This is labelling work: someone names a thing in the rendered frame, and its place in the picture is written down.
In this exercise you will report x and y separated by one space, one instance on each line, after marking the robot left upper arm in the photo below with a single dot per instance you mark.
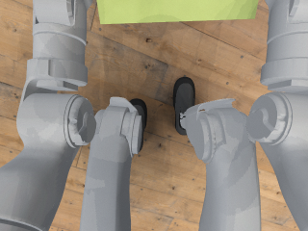
53 127

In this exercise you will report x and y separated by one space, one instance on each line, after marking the carton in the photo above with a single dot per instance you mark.
153 11

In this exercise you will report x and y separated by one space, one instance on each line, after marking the left robot forearm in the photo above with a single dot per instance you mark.
59 48

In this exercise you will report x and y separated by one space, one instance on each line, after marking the robot right thigh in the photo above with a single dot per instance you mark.
232 200

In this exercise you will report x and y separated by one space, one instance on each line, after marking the right robot forearm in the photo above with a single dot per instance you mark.
286 67

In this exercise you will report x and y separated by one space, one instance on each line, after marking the robot right shin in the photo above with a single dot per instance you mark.
191 115

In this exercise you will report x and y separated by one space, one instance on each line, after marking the robot right upper arm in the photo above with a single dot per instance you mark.
279 122

